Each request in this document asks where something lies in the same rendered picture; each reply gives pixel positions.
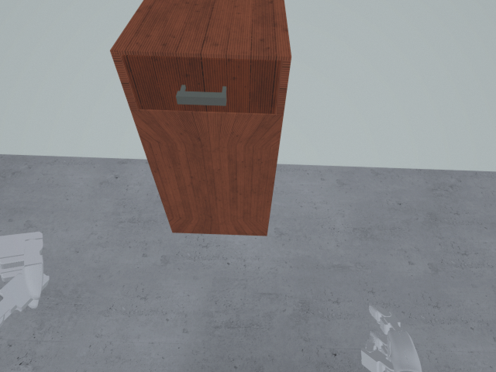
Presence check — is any cabinet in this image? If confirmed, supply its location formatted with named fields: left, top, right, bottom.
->
left=110, top=0, right=291, bottom=236

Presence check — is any handle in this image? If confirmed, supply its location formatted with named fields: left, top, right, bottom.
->
left=176, top=84, right=226, bottom=106

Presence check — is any robot right hand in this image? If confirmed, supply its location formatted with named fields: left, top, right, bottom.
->
left=361, top=304, right=422, bottom=372

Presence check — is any robot left hand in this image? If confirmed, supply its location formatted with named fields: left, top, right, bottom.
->
left=0, top=232, right=49, bottom=327

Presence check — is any drawer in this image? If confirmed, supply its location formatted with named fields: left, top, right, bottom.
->
left=122, top=55, right=281, bottom=114

